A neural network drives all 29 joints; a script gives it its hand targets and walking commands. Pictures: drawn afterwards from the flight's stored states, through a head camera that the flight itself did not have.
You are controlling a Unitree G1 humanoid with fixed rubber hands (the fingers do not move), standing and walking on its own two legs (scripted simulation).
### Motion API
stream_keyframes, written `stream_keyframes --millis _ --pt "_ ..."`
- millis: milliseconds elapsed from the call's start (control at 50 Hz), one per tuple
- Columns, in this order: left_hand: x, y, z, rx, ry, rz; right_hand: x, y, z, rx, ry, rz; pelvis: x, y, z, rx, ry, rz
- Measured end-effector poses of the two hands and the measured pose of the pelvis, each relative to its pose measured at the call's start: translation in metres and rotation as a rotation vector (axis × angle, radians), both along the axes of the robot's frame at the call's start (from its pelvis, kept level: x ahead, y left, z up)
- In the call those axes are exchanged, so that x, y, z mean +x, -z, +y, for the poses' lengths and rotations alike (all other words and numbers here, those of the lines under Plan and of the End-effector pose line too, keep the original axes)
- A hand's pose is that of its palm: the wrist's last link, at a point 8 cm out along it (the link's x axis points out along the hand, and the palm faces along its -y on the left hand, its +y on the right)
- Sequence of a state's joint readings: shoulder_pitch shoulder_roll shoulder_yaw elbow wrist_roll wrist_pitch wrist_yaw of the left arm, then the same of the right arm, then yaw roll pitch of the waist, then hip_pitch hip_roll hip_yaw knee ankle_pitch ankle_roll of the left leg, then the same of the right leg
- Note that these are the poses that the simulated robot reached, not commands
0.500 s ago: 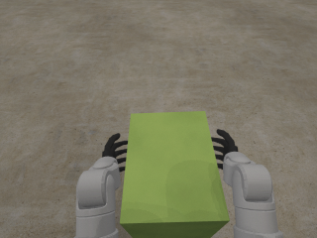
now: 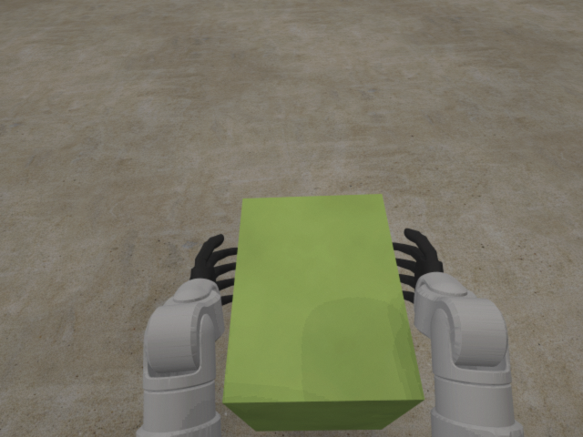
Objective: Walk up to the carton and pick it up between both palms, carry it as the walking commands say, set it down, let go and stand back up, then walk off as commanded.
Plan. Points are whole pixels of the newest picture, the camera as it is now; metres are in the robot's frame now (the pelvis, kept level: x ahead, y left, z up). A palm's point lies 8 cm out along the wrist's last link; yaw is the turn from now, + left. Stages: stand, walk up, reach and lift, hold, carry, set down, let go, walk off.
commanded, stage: carry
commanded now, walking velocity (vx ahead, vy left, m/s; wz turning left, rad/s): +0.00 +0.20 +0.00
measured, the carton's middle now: (315, 319) +0.28 -0.01 +0.01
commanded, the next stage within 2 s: none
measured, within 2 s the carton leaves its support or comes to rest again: neither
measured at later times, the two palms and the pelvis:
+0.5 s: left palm (128, 326) +0.24 +0.21 +0.10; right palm (371, 330) +0.22 -0.07 +0.10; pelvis -0.05 +0.09 +0.00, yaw -1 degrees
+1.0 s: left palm (83, 352) +0.22 +0.26 +0.09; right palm (329, 347) +0.21 -0.02 +0.09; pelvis -0.06 +0.13 +0.00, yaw -1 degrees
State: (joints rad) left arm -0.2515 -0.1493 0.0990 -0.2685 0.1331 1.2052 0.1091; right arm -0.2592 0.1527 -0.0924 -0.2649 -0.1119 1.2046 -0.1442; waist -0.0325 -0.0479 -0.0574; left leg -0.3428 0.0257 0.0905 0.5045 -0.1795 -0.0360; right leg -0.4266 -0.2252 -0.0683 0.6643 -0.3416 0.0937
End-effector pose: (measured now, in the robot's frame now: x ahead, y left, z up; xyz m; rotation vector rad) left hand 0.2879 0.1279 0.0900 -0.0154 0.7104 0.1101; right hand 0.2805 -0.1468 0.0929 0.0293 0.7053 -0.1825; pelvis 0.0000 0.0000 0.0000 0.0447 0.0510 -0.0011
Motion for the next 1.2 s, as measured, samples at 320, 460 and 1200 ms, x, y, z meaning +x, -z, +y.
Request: stream_keyframes --millis 320,460,1200 --pt "-0.043 -0.001 0.055 0.035 -0.013 0.03 -0.041 0.011 0.055 0.026 -0.022 0.03 -0.035 -0.003 0.052 -0.03 0.019 -0.002" --pt "-0.044 -0.012 0.069 0.025 0.041 -0.001 -0.055 -0.004 0.07 0.023 0.04 -0.003 -0.045 -0.005 0.081 -0.036 0.025 -0.005" --pt "-0.066 0.012 0.121 0.02 0.02 0.031 -0.068 0.013 0.122 -0.006 0.004 0.03 -0.064 0.002 0.124 -0.051 0.023 -0.008"
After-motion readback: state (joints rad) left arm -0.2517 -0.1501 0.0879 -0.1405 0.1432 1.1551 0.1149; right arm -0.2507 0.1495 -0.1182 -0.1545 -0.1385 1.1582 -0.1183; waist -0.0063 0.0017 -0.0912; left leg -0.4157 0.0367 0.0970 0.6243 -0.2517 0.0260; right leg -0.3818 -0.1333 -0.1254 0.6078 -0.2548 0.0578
